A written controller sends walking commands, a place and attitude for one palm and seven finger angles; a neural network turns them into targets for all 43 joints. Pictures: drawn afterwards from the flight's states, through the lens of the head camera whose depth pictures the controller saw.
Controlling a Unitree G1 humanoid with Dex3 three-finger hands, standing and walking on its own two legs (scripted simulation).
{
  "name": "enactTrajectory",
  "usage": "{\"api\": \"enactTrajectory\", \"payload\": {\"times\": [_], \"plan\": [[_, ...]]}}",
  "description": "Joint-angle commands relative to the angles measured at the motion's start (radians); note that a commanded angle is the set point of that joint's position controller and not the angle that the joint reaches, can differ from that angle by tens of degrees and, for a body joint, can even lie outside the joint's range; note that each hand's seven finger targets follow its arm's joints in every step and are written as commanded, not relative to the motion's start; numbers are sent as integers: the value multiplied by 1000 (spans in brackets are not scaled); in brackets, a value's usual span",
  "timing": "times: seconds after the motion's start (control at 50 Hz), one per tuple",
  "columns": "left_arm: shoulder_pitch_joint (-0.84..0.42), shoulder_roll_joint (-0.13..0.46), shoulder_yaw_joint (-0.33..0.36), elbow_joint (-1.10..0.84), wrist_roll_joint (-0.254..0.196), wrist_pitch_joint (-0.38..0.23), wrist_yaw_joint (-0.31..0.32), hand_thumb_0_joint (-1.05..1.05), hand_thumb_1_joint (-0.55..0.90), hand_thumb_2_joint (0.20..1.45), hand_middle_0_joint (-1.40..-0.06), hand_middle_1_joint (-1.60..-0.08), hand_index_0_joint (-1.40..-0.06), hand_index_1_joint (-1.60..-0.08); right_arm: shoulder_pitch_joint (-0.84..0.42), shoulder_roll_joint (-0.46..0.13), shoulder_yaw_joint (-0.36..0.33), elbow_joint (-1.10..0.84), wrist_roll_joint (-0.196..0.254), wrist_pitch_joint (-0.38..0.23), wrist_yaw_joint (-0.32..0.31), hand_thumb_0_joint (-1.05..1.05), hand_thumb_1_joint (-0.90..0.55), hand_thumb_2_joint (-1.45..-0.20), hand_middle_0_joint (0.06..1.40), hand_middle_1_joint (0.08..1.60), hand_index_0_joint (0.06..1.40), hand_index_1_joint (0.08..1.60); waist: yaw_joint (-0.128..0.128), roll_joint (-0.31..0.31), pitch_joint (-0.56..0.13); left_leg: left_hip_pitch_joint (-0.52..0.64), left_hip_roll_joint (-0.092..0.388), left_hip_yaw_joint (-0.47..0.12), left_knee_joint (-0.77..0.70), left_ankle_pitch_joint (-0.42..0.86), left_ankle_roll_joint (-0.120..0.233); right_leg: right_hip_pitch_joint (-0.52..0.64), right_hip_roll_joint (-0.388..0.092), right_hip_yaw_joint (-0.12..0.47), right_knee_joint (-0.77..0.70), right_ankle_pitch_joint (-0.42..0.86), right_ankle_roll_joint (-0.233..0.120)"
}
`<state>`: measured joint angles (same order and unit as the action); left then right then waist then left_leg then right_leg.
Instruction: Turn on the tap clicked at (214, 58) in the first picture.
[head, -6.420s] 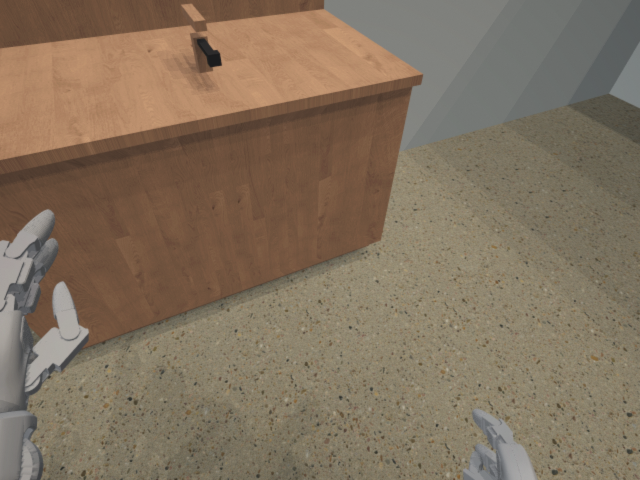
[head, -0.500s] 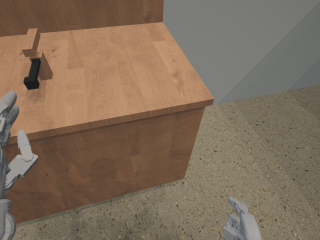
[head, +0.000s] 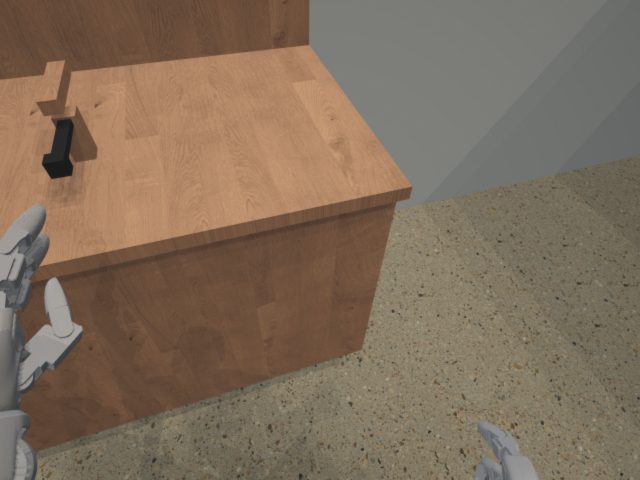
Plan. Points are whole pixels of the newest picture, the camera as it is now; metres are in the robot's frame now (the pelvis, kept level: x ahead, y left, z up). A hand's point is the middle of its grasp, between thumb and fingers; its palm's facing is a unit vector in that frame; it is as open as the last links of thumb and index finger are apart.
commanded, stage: look again from close up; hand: left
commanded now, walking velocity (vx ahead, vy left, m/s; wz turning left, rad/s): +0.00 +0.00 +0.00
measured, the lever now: (58, 165) +0.50 +0.43 +0.10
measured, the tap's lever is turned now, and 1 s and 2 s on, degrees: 0 0 0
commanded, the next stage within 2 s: shuffle to correct the standing spot in 0.28 s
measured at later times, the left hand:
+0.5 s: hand (46, 268) +0.27 +0.29 +0.17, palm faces +0.42 -0.85 -0.31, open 7.4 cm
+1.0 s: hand (72, 235) +0.32 +0.29 +0.16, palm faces +0.39 -0.84 -0.37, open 7.4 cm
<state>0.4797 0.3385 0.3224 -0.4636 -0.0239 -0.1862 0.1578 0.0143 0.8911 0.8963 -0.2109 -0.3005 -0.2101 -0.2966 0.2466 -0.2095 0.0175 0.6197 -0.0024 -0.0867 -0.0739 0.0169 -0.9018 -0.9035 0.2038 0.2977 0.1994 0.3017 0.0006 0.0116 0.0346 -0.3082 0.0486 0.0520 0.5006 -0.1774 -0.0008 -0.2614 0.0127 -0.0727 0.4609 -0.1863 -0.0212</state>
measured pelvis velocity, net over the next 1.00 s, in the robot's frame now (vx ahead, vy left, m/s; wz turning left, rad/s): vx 0.10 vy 0.05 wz -0.02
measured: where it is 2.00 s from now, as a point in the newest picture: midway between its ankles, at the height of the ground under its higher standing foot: outside the picture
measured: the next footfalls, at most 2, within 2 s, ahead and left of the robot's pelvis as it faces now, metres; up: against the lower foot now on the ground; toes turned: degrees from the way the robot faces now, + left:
left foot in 1.26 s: +0.20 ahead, +0.18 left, +0.00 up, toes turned +0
right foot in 1.50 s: +0.21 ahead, +0.02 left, +0.00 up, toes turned -1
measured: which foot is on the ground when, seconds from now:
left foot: down 0.00-1.00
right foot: down 0.00-1.00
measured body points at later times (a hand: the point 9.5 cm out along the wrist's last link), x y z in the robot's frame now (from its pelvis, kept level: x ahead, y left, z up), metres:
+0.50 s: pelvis +0.05 +0.03 +0.00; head +0.08 +0.07 +0.45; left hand +0.24 +0.33 +0.19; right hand +0.24 -0.17 -0.06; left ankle +0.06 +0.11 -0.74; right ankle +0.04 -0.10 -0.74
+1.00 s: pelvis +0.10 +0.05 -0.02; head +0.11 +0.06 +0.43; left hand +0.29 +0.34 +0.18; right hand +0.26 -0.19 -0.10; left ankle +0.06 +0.11 -0.74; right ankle +0.04 -0.10 -0.73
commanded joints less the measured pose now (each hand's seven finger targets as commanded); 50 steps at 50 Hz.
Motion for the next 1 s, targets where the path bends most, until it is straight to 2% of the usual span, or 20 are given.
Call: {"api": "enactTrajectory", "payload": {"times": [0.0, 0.02, 0.04, 0.06, 0.14, 0.16, 0.22, 0.26, 0.3, 0.4, 0.54, 0.56, 0.66, 0.7, 0.8, 0.84, 0.88, 0.94, 0.96, 0.98], "plan": [[-537, 397, 283, 119, 34, -118, -47, 0, 900, 900, -200, -300, -200, -300, -64, -15, -28, -87, -12, -106, 6, 0, -900, -900, 200, 300, 200, 300, 15, -171, -168, 54, -73, -45, 97, -72, 19, -46, -206, 225, -172, -42, -50], [-281, 256, 210, 182, -2, -112, -61, 0, 900, 900, -200, -300, -200, -300, -71, -80, -59, -158, 15, -123, 9, 0, -900, -900, 200, 300, 200, 300, 70, -61, -123, 102, -50, -13, 65, -58, 6, -42, -184, 312, -217, -92, -25], [-270, 215, 132, 3, -23, -137, -70, 0, 900, 900, -200, -300, -200, -300, -53, -101, -60, -161, 11, -126, 26, 0, -900, -900, 200, 300, 200, 300, 52, 3, -153, 74, -57, -39, -6, -95, 12, 53, -186, 260, -186, -127, -33], [-195, 141, 90, 9, -43, -142, -74, 0, 900, 900, -200, -300, -200, -300, -76, -89, -57, -160, 25, -138, 41, 0, -900, -900, 200, 300, 200, 300, 46, 57, -161, 116, -47, -42, -58, -84, 14, 58, -164, 235, -164, -161, -37], [-118, 189, 82, -117, -32, -136, -62, 0, 900, 900, -200, -300, -200, -300, -99, -108, -46, -175, 18, -143, 54, 0, -900, -900, 200, 300, 200, 300, 49, -27, -61, 19, -4, -119, -183, -249, 29, 10, -73, 154, -158, -322, 6], [-131, 223, 120, -130, -29, -135, -54, 0, 900, 900, -200, -300, -200, -300, -111, -117, -49, -177, 19, -142, 50, 0, -900, -900, 200, 300, 200, 300, 47, 19, -48, 4, 11, -130, -220, -273, 29, 18, -53, 138, -134, -302, 10], [-181, 240, 165, -146, -20, -144, -45, 0, 900, 900, -200, -300, -200, -300, -108, -113, -47, -192, 19, -140, 43, 0, -900, -900, 200, 300, 200, 300, 42, 34, -80, -70, 56, -182, -266, -279, 54, 137, -29, 92, -23, -134, 16], [-239, 289, 209, -202, -22, -151, -42, 0, 900, 900, -200, -300, -200, -300, -117, -107, -43, -196, 13, -145, 38, 0, -900, -900, 200, 300, 200, 300, 40, 110, -102, -39, 58, -173, -259, -225, 51, 150, -29, 85, -11, -77, 17], [-235, 245, 181, -199, -23, -158, -44, 0, 900, 900, -200, -300, -200, -300, -109, -99, -41, -190, 8, -153, 38, 0, -900, -900, 200, 300, 200, 300, 39, 125, -131, -21, 48, -172, -230, -175, 47, 170, -37, 90, -21, -26, 11], [-185, 170, 106, -202, -24, -139, -46, 0, 900, 900, -200, -300, -200, -300, -101, -112, -49, -165, 2, -156, 53, 0, -900, -900, 200, 300, 200, 300, 27, 50, -200, 133, 3, -113, -106, 139, 18, 153, -44, 101, -61, 161, 1], [-173, 181, 120, -199, -20, -100, -38, 0, 900, 900, -200, -300, -200, -300, -118, -119, -54, -177, 3, -99, 47, 0, -900, -900, 200, 300, 200, 300, 13, 80, -168, 104, 13, -125, -73, 108, 38, 121, -39, 69, 13, 123, -14], [-174, 217, 155, -223, -25, -100, -35, 0, 900, 900, -200, -300, -200, -300, -127, -119, -53, -187, 4, -95, 42, 0, -900, -900, 200, 300, 200, 300, 13, 83, -173, 122, 10, -116, -59, 150, 35, 117, -38, 67, 26, 151, -17], [-130, 226, 175, -273, -39, -102, -36, 0, 900, 900, -200, -300, -200, -300, -124, -115, -50, -212, 10, -74, 45, 0, -900, -900, 200, 300, 200, 300, 6, 117, -203, 186, 20, -115, 4, 378, 28, 88, -36, 39, 121, 204, -19], [-97, 203, 163, -239, -40, -98, -37, 0, 900, 900, -200, -300, -200, -300, -110, -114, -52, -210, 10, -64, 50, 0, -900, -900, 200, 300, 200, 300, 6, 82, -200, 164, 23, -116, 34, 395, 33, 103, -41, 38, 116, 211, -22], [-106, 207, 166, -209, -39, -103, -28, 0, 900, 900, -200, -300, -200, -300, -104, -120, -60, -204, 20, -45, 51, 0, -900, -900, 200, 300, 200, 300, 2, -2, -199, 60, -24, -68, 134, 332, 28, 188, -111, 131, 138, 350, -59], [-112, 211, 170, -195, -38, -105, -26, 0, 900, 900, -200, -300, -200, -300, -110, -119, -63, -203, 22, -37, 51, 0, -900, -900, 200, 300, 200, 300, 1, -21, -184, 50, -30, -70, 145, 282, 36, 163, -126, 151, 144, 324, -62], [-128, 226, 182, -223, -40, -110, -23, 0, 900, 900, -200, -300, -200, -300, -112, -120, -62, -200, 22, -33, 48, 0, -900, -900, 200, 300, 200, 300, -5, 38, -184, 88, -17, -97, 107, 343, 38, 128, -107, 111, 204, 317, -45], [-130, 210, 168, -245, -38, -110, -30, 0, 900, 900, -200, -300, -200, -300, -108, -119, -64, -211, 19, -33, 50, 0, -900, -900, 200, 300, 200, 300, -12, 140, -159, 213, 63, -210, 6, 424, 70, -40, -25, 13, 261, 8, 2], [-147, 233, 186, -267, -38, -111, -30, 0, 900, 900, -200, -300, -200, -300, -117, -116, -61, -217, 17, -39, 48, 0, -900, -900, 200, 300, 200, 300, -10, 157, -150, 254, 79, -210, -3, 445, 74, -75, -15, 4, 246, -63, 2], [-136, 206, 164, -256, -31, -112, -30, 0, 900, 900, -200, -300, -200, -300, -107, -118, -63, -211, 12, -41, 49, 0, -900, -900, 200, 300, 200, 300, -11, 143, -141, 235, 82, -214, 8, 458, 72, -51, -17, -7, 203, -89, -6]]}}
